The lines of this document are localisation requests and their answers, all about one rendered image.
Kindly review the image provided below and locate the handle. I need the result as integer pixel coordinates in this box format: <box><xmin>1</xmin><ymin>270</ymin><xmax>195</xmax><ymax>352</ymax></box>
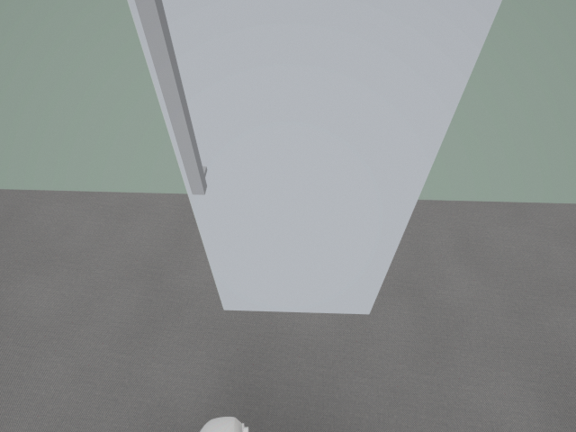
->
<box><xmin>135</xmin><ymin>0</ymin><xmax>207</xmax><ymax>195</ymax></box>

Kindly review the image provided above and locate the fridge door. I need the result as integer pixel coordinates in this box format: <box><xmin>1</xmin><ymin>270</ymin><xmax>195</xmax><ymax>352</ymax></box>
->
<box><xmin>128</xmin><ymin>0</ymin><xmax>502</xmax><ymax>314</ymax></box>

